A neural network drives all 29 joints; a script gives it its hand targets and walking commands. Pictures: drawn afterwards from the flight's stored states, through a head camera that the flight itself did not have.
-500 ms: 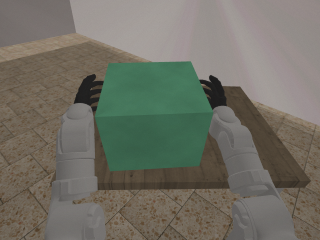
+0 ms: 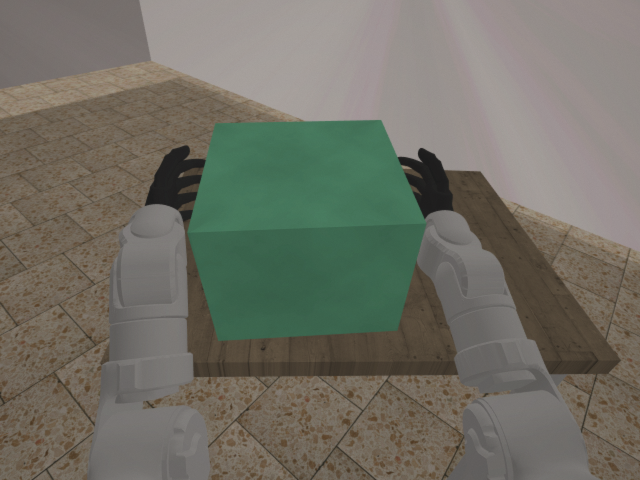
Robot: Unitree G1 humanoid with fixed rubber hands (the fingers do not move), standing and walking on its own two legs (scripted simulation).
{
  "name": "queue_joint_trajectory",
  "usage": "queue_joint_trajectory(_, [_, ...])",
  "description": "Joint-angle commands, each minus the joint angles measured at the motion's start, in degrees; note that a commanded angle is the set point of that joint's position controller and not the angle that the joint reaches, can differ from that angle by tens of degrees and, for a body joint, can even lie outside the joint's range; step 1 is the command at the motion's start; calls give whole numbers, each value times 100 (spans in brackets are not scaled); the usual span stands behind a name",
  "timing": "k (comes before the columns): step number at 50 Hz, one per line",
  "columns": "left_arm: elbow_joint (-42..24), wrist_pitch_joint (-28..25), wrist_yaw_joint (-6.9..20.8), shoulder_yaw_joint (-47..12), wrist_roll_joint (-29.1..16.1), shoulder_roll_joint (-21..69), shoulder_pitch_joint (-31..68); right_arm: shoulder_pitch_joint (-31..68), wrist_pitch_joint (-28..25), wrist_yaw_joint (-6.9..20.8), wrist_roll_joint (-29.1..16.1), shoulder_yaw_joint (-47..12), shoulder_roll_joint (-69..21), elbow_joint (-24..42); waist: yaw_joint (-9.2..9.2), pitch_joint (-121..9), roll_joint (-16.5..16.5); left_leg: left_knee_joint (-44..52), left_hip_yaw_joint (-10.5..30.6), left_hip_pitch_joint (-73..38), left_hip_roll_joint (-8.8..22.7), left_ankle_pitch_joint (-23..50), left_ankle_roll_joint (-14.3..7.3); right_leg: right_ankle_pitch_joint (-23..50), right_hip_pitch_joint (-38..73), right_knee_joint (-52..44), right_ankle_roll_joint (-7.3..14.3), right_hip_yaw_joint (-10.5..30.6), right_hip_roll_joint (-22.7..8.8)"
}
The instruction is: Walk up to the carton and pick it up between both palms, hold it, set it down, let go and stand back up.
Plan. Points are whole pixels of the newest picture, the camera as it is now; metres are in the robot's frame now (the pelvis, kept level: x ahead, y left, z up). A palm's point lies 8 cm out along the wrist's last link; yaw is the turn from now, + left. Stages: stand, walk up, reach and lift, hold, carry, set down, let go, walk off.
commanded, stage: hold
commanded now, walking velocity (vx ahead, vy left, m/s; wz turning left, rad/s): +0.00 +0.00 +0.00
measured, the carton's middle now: (304, 224) +0.39 -0.01 +0.18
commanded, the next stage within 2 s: none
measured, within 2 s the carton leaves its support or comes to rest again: neither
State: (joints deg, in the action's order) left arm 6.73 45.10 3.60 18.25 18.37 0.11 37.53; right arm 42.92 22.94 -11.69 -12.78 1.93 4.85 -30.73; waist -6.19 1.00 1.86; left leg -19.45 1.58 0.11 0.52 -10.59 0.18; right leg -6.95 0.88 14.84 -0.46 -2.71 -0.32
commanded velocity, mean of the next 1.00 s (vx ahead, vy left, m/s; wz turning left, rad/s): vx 0.00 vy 0.00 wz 0.00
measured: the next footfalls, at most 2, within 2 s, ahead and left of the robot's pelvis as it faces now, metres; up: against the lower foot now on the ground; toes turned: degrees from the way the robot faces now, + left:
none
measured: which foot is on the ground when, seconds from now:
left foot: down 0.00-1.00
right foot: down 0.00-1.00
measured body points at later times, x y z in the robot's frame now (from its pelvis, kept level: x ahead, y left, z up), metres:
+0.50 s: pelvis +0.00 +0.00 +0.00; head -0.05 +0.02 +0.45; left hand +0.38 +0.15 +0.21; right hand +0.38 -0.17 +0.21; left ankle +0.01 +0.12 -0.75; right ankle +0.02 -0.12 -0.75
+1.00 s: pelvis +0.00 +0.00 +0.00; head -0.05 +0.02 +0.45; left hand +0.38 +0.15 +0.22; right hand +0.38 -0.17 +0.21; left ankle +0.01 +0.12 -0.75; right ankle +0.02 -0.12 -0.75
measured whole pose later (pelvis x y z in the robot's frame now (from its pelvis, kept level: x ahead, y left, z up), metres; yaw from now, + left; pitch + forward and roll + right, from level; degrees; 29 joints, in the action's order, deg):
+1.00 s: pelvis +0.00 +0.00 +0.00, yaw +0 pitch -9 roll -1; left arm 7.3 45.0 3.5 18.0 18.3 0.2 37.7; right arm 42.5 23.3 -11.9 -13.4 1.4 5.4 -30.3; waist -6.4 1.1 1.7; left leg -19.4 1.4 -0.1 0.6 -10.7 0.2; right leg -7.1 1.0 14.8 -0.4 -2.4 -0.1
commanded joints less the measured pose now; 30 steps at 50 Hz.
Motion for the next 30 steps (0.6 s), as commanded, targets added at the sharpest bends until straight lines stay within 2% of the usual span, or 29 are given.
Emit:
queue_joint_trajectory(1, [-669,-470,757,-2719,-979,3100,3905,4139,-242,531,-562,-2001,-3546,1785,-19,-2096,-336,238,-279,-141,-343,1356,183,824,742,24,-194,-153,374])
queue_joint_trajectory(3, [-445,-462,764,-2652,-939,3071,3923,4221,-252,555,-473,-1925,-3529,1708,-9,-1915,-304,303,-287,-15,-327,1152,151,649,682,-16,-190,-170,364])
queue_joint_trajectory(8, [-558,-525,707,-2775,-1033,3132,4044,4245,-298,550,-510,-1972,-3568,1739,-42,-2126,-300,210,-273,-183,-328,1343,180,765,648,11,-185,-162,399])
queue_joint_trajectory(12, [-249,-485,729,-2497,-870,3024,3946,4244,-264,593,-440,-1919,-3574,1446,102,-1809,-180,369,-317,39,-323,973,72,486,654,-42,-181,-153,372])
queue_joint_trajectory(17, [-429,-485,780,-2659,-988,3115,4028,4283,-259,521,-537,-1938,-3620,1605,-44,-2051,-259,260,-293,-74,-350,1211,126,864,795,12,-214,-128,369])
queue_joint_trajectory(20, [-471,-493,752,-2636,-965,3116,4028,4307,-251,523,-562,-1984,-3602,1657,4,-2093,-281,247,-294,-115,-354,1282,140,833,743,11,-205,-146,385])
queue_joint_trajectory(22, [-380,-493,762,-2605,-970,3065,3943,4297,-262,519,-532,-1972,-3612,1746,3,-2102,-172,255,-306,-81,-372,1206,101,865,761,-13,-235,-134,369])
queue_joint_trajectory(26, [-547,-507,759,-2739,-1011,3098,3947,4197,-266,495,-557,-2016,-3603,1796,-75,-2160,-274,171,-287,-232,-376,1464,170,1108,782,34,-237,-139,371])
queue_joint_trajectory(27, [-537,-511,751,-2705,-988,3080,3971,4192,-246,504,-542,-1983,-3560,1693,-34,-2018,-300,216,-278,-181,-359,1379,185,953,708,23,-219,-152,381])
queue_joint_trajectory(28, [-618,-522,744,-2770,-1021,3127,4012,4124,-251,513,-527,-1957,-3554,1678,-74,-2058,-343,246,-279,-177,-344,1315,205,857,670,17,-203,-148,390])
queue_joint_trajectory(29, [-441,-493,749,-2657,-943,3051,3916,4126,-238,521,-536,-1962,-3545,1628,-4,-1902,-299,270,-294,-113,-353,1260,163,777,643,-30,-201,-143,367])
queue_joint_trajectory(30, [-542,-504,754,-2654,-955,3072,3947,4103,-232,524,-547,-2006,-3605,1633,0,-1955,-258,279,-284,-91,-349,1275,143,842,697,5,-224,-140,361])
